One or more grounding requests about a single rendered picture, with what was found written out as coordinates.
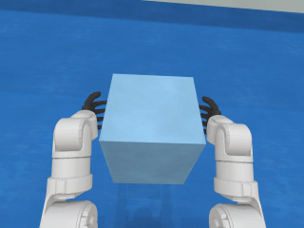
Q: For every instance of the right robot hand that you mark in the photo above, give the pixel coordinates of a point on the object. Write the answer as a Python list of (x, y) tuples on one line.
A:
[(213, 110)]

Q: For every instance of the left robot hand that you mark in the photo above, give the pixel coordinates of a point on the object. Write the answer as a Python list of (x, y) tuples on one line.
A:
[(90, 105)]

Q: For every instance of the carton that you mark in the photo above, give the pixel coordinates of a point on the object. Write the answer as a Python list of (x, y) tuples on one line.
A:
[(152, 131)]

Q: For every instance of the right robot upper arm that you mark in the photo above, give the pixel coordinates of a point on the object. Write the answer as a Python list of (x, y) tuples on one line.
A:
[(235, 215)]

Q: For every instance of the left robot upper arm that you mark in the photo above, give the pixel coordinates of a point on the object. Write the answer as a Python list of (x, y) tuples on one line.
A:
[(71, 214)]

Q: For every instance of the right robot forearm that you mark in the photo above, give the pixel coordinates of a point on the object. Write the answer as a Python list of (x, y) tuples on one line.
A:
[(234, 178)]

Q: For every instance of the left robot forearm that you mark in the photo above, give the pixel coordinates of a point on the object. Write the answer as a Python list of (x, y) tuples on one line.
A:
[(71, 151)]

